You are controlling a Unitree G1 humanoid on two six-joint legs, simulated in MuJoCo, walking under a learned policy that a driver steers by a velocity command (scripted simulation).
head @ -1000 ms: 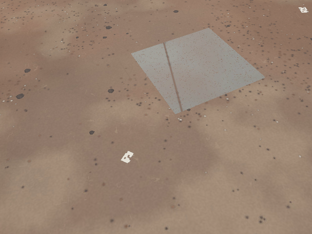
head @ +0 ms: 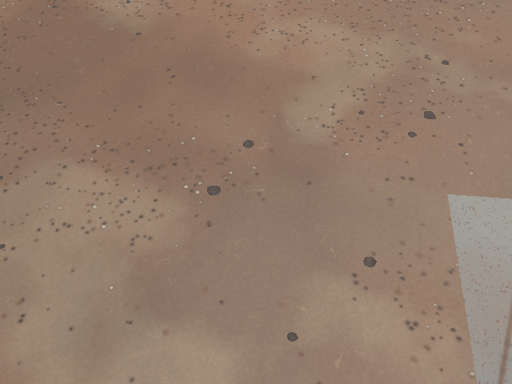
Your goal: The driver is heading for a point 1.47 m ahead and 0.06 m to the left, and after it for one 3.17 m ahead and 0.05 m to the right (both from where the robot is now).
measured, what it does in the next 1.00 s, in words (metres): walks ahead: left foot, then right foot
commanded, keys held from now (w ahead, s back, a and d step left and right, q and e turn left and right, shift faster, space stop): w+q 0.20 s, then w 0.80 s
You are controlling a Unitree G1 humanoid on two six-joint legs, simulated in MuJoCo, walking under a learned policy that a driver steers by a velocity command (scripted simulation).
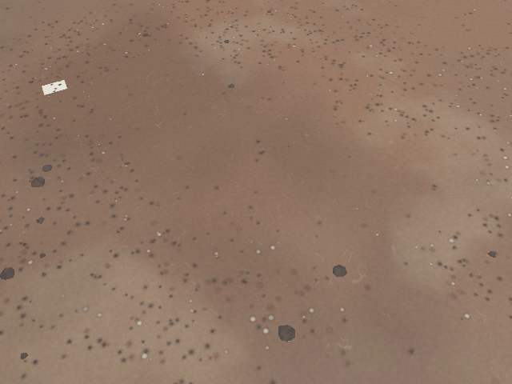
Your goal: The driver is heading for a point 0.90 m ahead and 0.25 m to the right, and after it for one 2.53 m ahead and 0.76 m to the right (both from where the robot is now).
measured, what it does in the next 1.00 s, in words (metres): walks ahead, turning right: left foot, then right foot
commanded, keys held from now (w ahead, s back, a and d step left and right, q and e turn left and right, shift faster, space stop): w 0.04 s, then w+e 0.54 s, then e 0.42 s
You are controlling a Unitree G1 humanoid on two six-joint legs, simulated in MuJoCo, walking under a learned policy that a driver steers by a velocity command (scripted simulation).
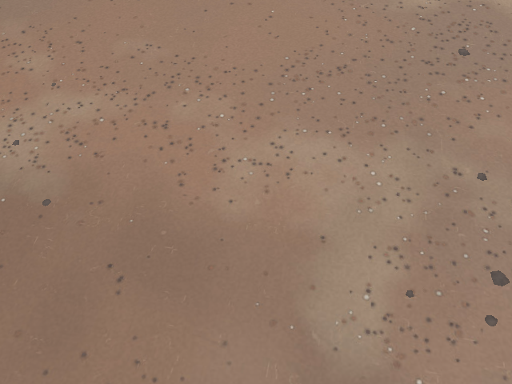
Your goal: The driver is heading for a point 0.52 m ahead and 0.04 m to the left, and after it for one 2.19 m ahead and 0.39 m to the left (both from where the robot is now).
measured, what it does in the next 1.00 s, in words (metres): walks ahead: left foot, then right foot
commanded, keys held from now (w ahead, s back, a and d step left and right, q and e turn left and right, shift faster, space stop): e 0.04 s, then no key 0.24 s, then w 0.52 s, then w+q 0.20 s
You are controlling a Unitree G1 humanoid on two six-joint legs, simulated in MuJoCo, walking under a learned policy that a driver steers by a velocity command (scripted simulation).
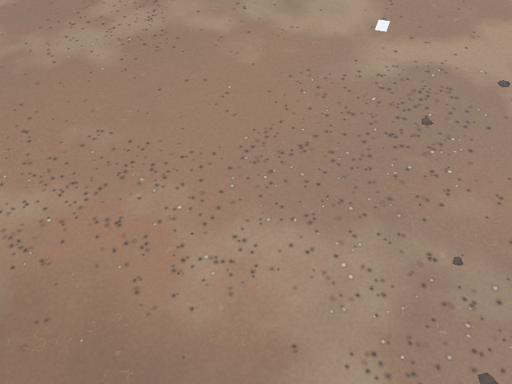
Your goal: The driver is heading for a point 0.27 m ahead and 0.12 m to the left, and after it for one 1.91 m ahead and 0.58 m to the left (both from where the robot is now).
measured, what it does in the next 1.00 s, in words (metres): walks ahead, turning left: left foot, then right foot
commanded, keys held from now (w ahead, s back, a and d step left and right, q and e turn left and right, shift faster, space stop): w+q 0.68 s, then w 0.32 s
